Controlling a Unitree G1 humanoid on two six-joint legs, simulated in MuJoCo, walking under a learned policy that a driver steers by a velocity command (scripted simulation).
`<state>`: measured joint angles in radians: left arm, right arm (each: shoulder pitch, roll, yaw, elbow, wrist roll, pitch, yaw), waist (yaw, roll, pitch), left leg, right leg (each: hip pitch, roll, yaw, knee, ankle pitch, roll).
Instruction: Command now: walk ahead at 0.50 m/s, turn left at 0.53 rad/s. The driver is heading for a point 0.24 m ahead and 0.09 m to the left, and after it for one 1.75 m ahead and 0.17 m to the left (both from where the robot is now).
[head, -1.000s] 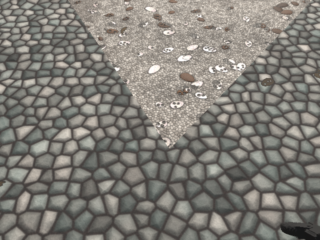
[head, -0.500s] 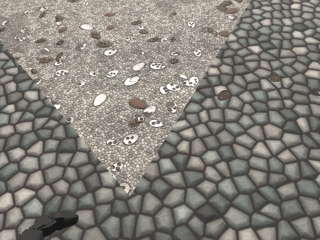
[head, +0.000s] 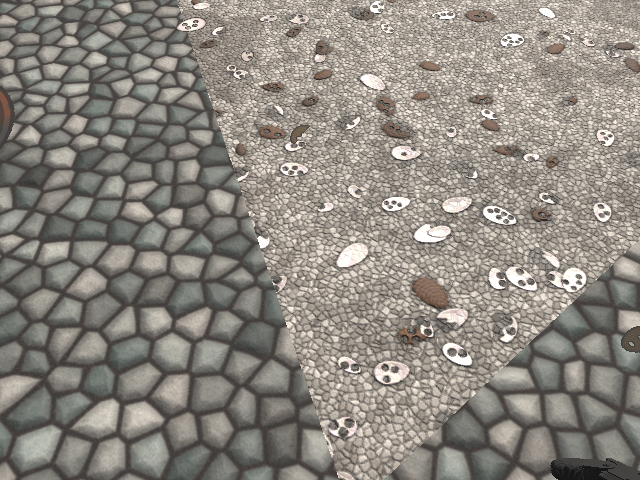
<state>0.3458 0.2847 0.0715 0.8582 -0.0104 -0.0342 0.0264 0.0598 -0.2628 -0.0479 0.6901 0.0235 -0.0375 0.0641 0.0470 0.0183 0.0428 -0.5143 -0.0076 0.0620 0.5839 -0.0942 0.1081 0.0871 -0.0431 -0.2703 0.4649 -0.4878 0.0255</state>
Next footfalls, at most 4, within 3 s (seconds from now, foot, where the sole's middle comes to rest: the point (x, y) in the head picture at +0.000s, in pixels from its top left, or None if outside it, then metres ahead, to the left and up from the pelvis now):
0.44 right None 0.38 -0.08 -0.75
0.78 left None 0.23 0.14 -0.75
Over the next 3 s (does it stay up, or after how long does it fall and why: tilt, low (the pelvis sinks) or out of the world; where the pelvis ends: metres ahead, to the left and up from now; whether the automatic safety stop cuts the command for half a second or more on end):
stays up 0.35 0.02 0.02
